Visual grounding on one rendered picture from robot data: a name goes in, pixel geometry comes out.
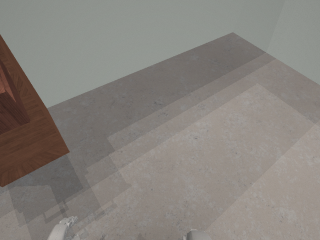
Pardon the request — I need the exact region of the cabinet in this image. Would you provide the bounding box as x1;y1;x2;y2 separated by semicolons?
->
0;35;70;187

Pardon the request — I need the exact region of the drawer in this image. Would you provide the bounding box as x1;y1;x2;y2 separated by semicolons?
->
0;59;31;135

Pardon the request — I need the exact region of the right robot thigh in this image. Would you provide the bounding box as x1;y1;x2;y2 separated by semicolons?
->
182;230;212;240

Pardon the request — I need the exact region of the left robot hand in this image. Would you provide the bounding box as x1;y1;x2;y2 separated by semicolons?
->
47;216;83;240

